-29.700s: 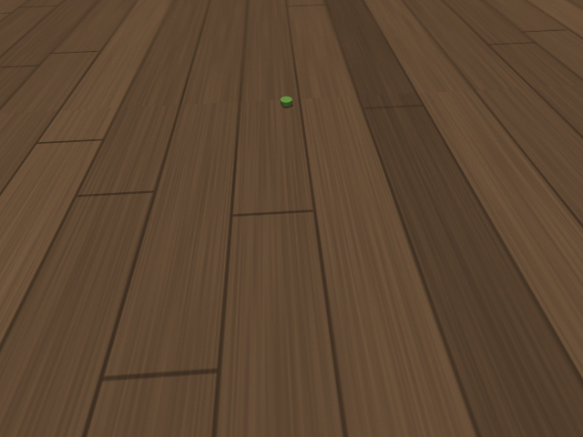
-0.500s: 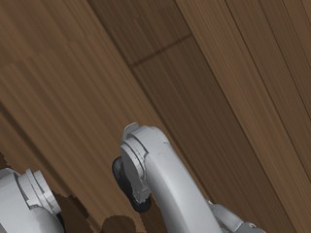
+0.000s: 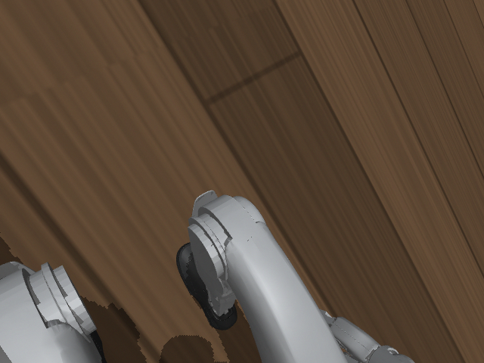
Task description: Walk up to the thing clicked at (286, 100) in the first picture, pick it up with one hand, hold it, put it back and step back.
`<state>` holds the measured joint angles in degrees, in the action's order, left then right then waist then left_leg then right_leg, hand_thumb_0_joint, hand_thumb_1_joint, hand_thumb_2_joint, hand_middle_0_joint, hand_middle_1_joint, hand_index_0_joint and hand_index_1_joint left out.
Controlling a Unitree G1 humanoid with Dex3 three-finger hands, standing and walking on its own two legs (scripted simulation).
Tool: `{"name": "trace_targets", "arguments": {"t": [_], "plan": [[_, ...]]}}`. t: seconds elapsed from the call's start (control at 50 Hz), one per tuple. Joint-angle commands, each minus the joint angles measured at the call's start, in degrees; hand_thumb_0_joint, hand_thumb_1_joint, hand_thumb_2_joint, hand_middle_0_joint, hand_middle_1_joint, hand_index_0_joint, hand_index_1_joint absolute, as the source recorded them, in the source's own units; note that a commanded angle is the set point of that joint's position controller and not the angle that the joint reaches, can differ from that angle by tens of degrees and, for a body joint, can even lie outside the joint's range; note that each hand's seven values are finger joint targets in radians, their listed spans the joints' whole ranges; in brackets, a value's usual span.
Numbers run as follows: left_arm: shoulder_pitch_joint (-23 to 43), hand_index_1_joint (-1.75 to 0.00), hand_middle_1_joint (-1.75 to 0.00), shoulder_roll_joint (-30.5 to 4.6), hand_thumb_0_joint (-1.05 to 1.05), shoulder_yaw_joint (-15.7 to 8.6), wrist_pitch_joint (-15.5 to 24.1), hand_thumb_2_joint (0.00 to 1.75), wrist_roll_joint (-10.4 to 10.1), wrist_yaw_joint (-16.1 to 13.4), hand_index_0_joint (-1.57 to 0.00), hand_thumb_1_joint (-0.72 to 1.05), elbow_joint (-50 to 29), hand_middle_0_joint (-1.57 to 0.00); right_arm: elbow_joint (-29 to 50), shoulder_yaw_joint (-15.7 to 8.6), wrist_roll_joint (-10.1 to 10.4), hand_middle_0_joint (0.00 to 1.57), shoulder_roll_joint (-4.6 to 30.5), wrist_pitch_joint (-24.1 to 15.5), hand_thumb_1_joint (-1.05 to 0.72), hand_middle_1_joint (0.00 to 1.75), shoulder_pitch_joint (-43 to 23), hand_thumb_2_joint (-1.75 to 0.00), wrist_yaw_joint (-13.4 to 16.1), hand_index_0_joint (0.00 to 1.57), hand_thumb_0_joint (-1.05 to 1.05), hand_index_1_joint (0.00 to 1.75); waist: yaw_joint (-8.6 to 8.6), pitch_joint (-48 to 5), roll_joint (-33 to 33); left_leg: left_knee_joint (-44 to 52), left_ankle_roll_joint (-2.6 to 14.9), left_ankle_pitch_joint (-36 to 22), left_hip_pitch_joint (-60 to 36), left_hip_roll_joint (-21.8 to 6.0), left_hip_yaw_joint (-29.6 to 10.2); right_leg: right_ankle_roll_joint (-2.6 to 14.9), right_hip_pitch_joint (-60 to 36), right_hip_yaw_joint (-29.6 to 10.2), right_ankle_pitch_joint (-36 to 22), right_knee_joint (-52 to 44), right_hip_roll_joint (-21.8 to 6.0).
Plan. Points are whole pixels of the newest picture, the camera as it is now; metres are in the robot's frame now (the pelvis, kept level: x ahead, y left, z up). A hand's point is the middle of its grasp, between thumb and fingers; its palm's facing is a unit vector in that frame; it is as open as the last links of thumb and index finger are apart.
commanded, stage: settle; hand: left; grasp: from above
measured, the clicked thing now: out of the picture +0.46 +0.31 -0.30
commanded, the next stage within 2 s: lift in 0.78 s
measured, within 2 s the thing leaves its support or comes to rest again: leaves its support in 0.20 s
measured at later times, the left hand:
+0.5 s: hand out of the picture +0.45 +0.32 -0.20, palm faces -0.38 -0.13 -0.92, open 9.9 cm
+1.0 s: hand out of the picture +0.44 +0.32 -0.14, palm faces -0.41 -0.13 -0.90, open 9.9 cm
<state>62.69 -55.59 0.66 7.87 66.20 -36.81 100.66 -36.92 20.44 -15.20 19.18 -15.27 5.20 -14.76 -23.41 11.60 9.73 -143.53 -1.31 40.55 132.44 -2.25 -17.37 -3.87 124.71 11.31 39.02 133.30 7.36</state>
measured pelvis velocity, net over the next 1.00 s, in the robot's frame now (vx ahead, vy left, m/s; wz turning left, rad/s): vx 0.00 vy -0.01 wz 0.12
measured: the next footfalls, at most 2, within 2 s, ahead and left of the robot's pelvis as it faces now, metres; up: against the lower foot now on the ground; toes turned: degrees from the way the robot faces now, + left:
none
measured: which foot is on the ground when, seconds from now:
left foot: down 0.00-1.00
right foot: down 0.00-1.00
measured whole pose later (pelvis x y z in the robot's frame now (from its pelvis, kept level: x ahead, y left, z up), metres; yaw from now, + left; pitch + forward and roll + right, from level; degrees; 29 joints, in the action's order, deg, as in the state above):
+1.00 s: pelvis +0.00 -0.01 +0.01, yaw +7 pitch +32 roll -9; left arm 55.9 -38.0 1.5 2.2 65.2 -17.3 76.3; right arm -39.0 6.5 -7.2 16.5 -0.5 10.0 -7.8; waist -14.0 -2.6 0.0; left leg -136.8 -1.1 36.8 133.1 -1.2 -9.7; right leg -2.2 127.2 5.4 38.8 132.6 4.4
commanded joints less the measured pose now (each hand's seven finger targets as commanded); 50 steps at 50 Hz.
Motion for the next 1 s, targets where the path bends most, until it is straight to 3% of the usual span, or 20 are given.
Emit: {"name": "trace_targets", "arguments": {"t": [0.0,0.04,0.1,0.12,0.16,0.22,0.26,0.32,0.36,0.4,0.44,0.46,0.5,0.54,0.6,0.7,0.74,0.8,0.9,0.98], "plan": [[12.7,-0.79,-0.82,-6.6,0.0,-0.1,0.4,0.74,0.0,-1.6,-0.83,0.4,-6.1,-0.8,-0.3,-5.8,0.7,0.2,19.5,0.2,-0.91,0.3,10.8,-0.9,0.5,0.2,0.0,0.3,-3.65,-35.0,-31.3,14.5,0.79,-11.4,-27.0,-2.3,5.9,4.63,-20.4,6.1,-17.1,-11.3,1.5],[13.4,-0.78,-0.8,-6.7,0.0,-0.5,0.1,0.76,0.1,-1.5,-0.85,0.41,-6.8,-0.83,-0.8,-5.8,0.8,0.2,19.4,0.4,-0.91,0.3,11.7,-0.9,0.5,0.2,0.0,0.3,-3.68,-35.7,-32.5,14.5,0.74,-12.5,-27.4,-2.3,6.1,4.66,-20.8,5.9,-17.8,-11.4,1.5],[14.3,-0.79,-0.81,-8.7,0.0,-2.3,0.2,0.78,0.4,-2.2,-0.86,0.43,-10.2,-0.84,-0.2,-6.5,1.3,0.2,19.4,0.7,-0.91,0.3,10.9,-0.9,0.7,0.2,0.0,0.3,-1.71,-38.7,-34.9,15.2,0.38,-13.3,-29.1,-2.3,5.9,5.0,-20.8,5.9,-18.1,-10.6,1.3],[13.7,-0.8,-0.82,-6.7,0.0,-1.7,-0.3,0.79,0.8,-1.9,-0.87,0.46,-9.6,-0.85,-1.3,-6.2,1.2,0.2,18.5,0.8,-0.91,0.3,12.1,-0.9,0.4,0.2,0.0,0.3,-1.9,-39.1,-36.0,15.7,0.07,-14.3,-30.4,-2.4,5.5,5.12,-20.1,6.5,-18.8,-9.8,1.1],[13.1,-0.8,-0.81,-6.7,0.0,-1.8,-0.7,0.81,1.3,-1.6,-0.9,0.49,-9.7,-0.89,-0.5,-7.3,1.1,0.2,19.0,1.0,-0.91,0.3,11.2,-0.9,0.3,0.2,0.0,0.3,-2.21,-38.2,-34.8,15.4,0.4,-12.9,-29.1,-2.3,6.3,5.09,-20.4,5.7,-18.0,-10.6,1.4],[15.2,-0.78,-0.8,-9.1,0.0,-4.6,-1.4,0.77,0.9,-1.6,-0.93,0.53,-15.9,-0.91,-0.8,-8.5,1.7,0.2,18.7,1.6,-0.91,0.3,11.5,-0.9,0.4,0.2,0.0,0.3,0.6,-43.1,-38.5,15.9,0.25,-13.9,-30.3,-2.1,7.0,5.32,-20.4,5.2,-18.2,-10.6,1.0],[13.3,-0.79,-0.81,-5.1,0.0,-2.7,-2.5,0.78,0.8,-0.9,-0.93,0.54,-15.9,-0.91,-0.6,-9.3,2.2,0.2,17.6,2.2,-0.91,0.3,11.2,-0.9,0.2,0.2,0.0,0.3,0.38,-44.0,-38.7,15.5,0.36,-14.5,-30.5,-2.2,7.5,5.49,-19.7,4.7,-18.7,-10.5,1.1],[12.4,-0.77,-0.8,-5.0,0.0,-4.0,-4.1,0.77,0.6,0.5,-0.93,0.55,-19.2,-0.91,-1.2,-11.1,3.0,0.2,17.3,3.3,-0.91,0.3,12.4,-0.9,0.2,0.2,0.0,0.3,2.01,-45.5,-38.8,16.4,0.43,-14.4,-30.1,-1.8,8.2,5.73,-19.6,3.8,-18.2,-10.9,1.1],[13.4,-0.78,-0.79,-2.7,0.0,-3.2,-4.8,0.8,-0.5,2.2,-0.95,0.57,-21.4,-0.93,-1.2,-12.4,3.9,0.2,17.2,3.5,-0.91,0.3,12.3,-0.9,0.1,0.2,0.0,0.3,2.55,-46.5,-38.1,16.9,0.45,-13.5,-29.9,-1.6,8.1,6.01,-16.2,4.0,-16.8,-10.5,0.6],[12.0,-0.77,-0.79,1.1,0.0,-1.2,-5.9,0.78,-1.3,4.1,-0.97,0.6,-19.8,-0.95,-1.4,-13.0,4.6,0.2,16.4,4.3,-0.91,0.3,12.7,-0.9,0.2,0.2,0.0,0.3,2.04,-44.7,-35.3,16.9,1.07,-11.9,-27.3,-1.4,8.7,5.76,-16.3,3.1,-15.7,-11.7,0.8],[10.8,-0.76,-0.77,1.2,0.0,-1.3,-6.3,0.76,-1.7,5.9,-0.95,0.57,-19.9,-0.93,-1.4,-13.8,5.2,0.2,15.9,5.1,-0.91,0.3,13.5,-0.9,0.5,0.2,0.0,0.3,2.97,-44.8,-31.6,16.0,1.63,-11.2,-24.0,-1.3,9.2,5.77,-17.4,1.6,-13.9,-12.5,1.0],[10.6,-0.76,-0.77,2.8,0.0,-0.4,-6.6,0.77,-2.1,7.1,-0.95,0.56,-19.1,-0.93,-1.3,-13.9,5.4,0.2,15.4,5.5,-0.9,0.3,13.9,-0.9,0.6,0.2,0.0,0.3,2.45,-44.5,-29.1,15.6,2.08,-10.8,-22.4,-1.1,9.5,5.48,-18.8,0.7,-13.5,-13.1,1.1],[11.4,-0.77,-0.8,3.3,0.0,-0.5,-6.3,0.76,-3.0,8.9,-0.94,0.56,-22.4,-0.91,-1.5,-14.8,6.0,0.2,15.1,6.3,-0.9,0.3,14.3,-0.9,1.0,0.2,0.0,0.3,4.22,-46.5,-28.9,16.1,2.02,-10.8,-22.2,-0.8,9.8,5.8,-18.9,0.3,-12.3,-13.4,0.8],[12.3,-0.77,-0.78,3.7,0.0,-0.4,-5.9,0.79,-3.5,10.8,-0.94,0.55,-24.7,-0.92,-1.3,-15.2,6.4,0.2,15.1,7.0,-0.9,0.3,15.0,-0.9,1.5,0.2,0.0,0.3,4.28,-46.9,-26.8,15.6,2.12,-11.3,-21.8,-0.6,10.0,5.96,-19.0,0.1,-11.8,-13.8,0.6],[12.7,-0.77,-0.79,3.4,0.0,-0.6,-5.2,0.78,-2.6,12.9,-0.95,0.58,-28.2,-0.93,-0.9,-16.0,7.1,0.2,14.8,8.5,-0.9,0.3,15.0,-0.9,2.4,0.2,0.0,0.3,5.9,-49.7,-28.0,16.7,1.73,-11.9,-24.2,-0.1,10.3,6.47,-17.9,0.3,-11.8,-13.1,0.0],[13.0,-0.77,-0.77,4.6,0.0,-0.5,-4.7,0.81,-0.7,14.8,-1.0,0.64,-30.1,-0.99,-0.6,-16.7,7.6,0.2,13.9,10.9,-0.9,0.3,15.2,-0.9,4.1,0.2,0.0,0.3,6.46,-49.8,-28.1,17.7,1.66,-11.7,-25.0,0.6,11.4,6.76,-16.6,-0.2,-11.6,-13.5,-0.5],[13.2,-0.78,-0.78,3.2,0.0,-1.4,-4.6,0.82,-0.2,15.1,-1.0,0.65,-31.7,-0.99,-0.5,-17.3,7.8,0.2,13.3,11.9,-0.9,0.3,15.4,-0.9,4.8,0.2,0.0,0.3,7.64,-51.1,-27.9,17.9,1.72,-11.5,-25.2,0.8,12.0,6.84,-17.4,-1.3,-10.4,-14.3,-0.4],[14.0,-0.77,-0.79,5.4,0.0,-0.7,-5.0,0.8,-0.7,15.7,-0.99,0.64,-31.4,-0.97,-0.7,-18.0,7.7,0.2,12.9,12.8,-0.9,0.3,15.5,-0.9,5.8,0.2,0.0,0.3,7.32,-50.0,-27.1,18.9,1.59,-9.4,-25.9,1.2,12.2,7.26,-15.2,-1.4,-7.8,-15.0,-0.8],[15.2,-0.77,-0.79,6.2,0.0,0.0,-5.3,0.8,-0.8,16.9,-0.96,0.61,-33.8,-0.94,-1.0,-18.3,8.2,0.2,11.7,14.3,-0.91,0.3,16.0,-0.91,7.5,0.2,0.0,0.3,7.63,-53.8,-27.5,19.7,1.78,-11.2,-27.4,1.4,12.9,6.98,-16.9,-2.1,-10.1,-15.4,-1.2],[12.6,-0.77,-0.8,4.3,0.0,-1.6,-6.4,0.79,-2.3,18.5,-0.93,0.56,-35.4,-0.9,-0.6,-19.1,8.8,0.2,11.2,15.4,-0.91,0.3,16.6,-0.91,8.4,0.2,0.0,0.3,10.03,-56.8,-26.4,21.0,1.94,-12.6,-28.0,1.6,14.1,6.89,-21.1,-3.7,-10.4,-17.2,-1.4]]}}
